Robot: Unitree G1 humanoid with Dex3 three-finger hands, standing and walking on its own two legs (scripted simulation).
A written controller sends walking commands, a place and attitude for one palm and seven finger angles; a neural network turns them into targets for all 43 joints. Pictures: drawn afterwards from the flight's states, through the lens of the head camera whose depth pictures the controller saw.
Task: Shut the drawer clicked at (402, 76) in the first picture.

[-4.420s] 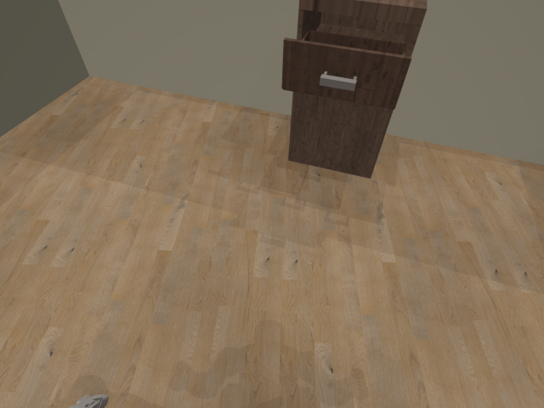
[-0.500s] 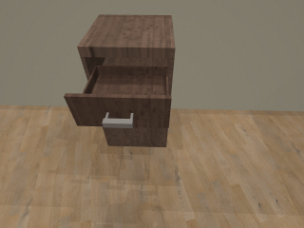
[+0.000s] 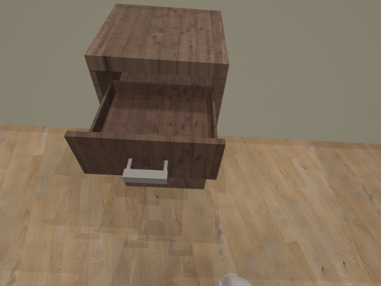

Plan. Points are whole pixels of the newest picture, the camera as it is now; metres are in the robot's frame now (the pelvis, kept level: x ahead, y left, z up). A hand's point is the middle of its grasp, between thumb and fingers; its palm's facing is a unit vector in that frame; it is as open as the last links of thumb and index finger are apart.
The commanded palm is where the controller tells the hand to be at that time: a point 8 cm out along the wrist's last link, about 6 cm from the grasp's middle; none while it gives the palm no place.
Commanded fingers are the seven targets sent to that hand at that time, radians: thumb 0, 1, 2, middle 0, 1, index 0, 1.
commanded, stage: take the last steps up to it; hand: left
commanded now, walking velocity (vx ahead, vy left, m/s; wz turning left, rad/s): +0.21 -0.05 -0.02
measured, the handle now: (147, 169) +0.42 +0.15 -0.08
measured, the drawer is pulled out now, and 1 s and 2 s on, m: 0.30 0.30 0.30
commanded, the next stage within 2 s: come to a stop and stand still in 0.16 s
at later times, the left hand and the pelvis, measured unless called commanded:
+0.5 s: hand (138, 279) +0.17 +0.13 -0.19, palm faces +0.04 -0.98 -0.18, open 7.2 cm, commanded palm none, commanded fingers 0.00 0.90 0.90 -0.20 -0.30 -0.20 -0.30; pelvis +0.13 -0.04 -0.01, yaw -1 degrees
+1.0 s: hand out of the picture +0.13 +0.13 -0.18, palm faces +0.03 -0.97 -0.24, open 7.4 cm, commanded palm none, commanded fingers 0.00 0.90 0.90 -0.20 -0.30 -0.20 -0.30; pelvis +0.12 -0.06 -0.01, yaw -1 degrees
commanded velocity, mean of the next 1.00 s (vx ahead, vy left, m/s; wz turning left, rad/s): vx -0.04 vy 0.00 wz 0.00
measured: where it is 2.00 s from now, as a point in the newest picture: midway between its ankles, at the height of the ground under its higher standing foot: outside the picture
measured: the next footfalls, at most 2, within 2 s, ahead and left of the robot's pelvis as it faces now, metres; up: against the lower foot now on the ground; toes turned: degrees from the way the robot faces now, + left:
right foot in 0.14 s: +0.19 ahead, -0.14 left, +0.00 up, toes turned -6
left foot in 0.46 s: +0.16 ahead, +0.06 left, +0.00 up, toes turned +1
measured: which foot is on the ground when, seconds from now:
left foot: down 0.00-0.14, up 0.16-0.44, down 0.46-1.00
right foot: up 0.00-0.12, down 0.14-1.00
